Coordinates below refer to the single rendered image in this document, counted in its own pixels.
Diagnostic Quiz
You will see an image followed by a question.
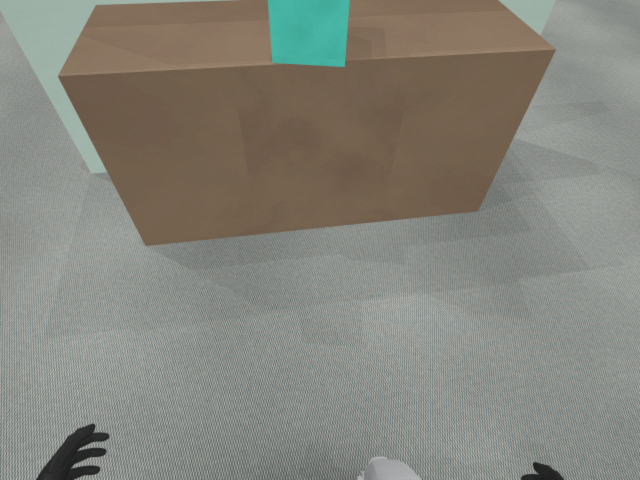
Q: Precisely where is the robot left hand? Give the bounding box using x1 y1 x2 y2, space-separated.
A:
36 424 109 480

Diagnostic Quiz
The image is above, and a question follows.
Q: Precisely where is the pedestal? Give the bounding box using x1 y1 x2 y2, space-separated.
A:
58 0 556 246

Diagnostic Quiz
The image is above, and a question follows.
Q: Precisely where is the right robot thigh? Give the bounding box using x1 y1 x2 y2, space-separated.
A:
357 459 422 480

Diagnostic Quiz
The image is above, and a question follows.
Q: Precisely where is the carton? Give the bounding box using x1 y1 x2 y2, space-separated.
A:
268 0 350 67

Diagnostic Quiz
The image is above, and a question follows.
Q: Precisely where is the robot right shin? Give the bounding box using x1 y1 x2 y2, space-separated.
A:
366 457 387 468

